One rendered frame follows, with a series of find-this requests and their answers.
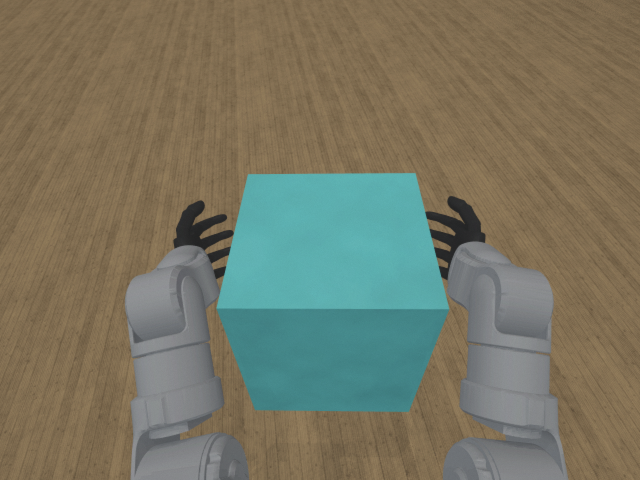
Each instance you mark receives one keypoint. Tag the robot right hand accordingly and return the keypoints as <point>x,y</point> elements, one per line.
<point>468,232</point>

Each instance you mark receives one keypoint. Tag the robot right upper arm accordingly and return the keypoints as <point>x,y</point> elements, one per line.
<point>488,459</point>

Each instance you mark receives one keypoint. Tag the robot right forearm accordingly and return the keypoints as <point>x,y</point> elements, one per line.
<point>510,312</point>

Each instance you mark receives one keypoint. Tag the robot left upper arm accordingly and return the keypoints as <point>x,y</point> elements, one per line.
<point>215,456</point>

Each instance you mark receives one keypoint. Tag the robot left hand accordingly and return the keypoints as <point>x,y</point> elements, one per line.
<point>190,235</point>

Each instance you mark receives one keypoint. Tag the robot left forearm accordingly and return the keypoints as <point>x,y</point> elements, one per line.
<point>167,322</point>

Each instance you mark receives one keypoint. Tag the carton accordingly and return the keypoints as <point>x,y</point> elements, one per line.
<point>332,297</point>

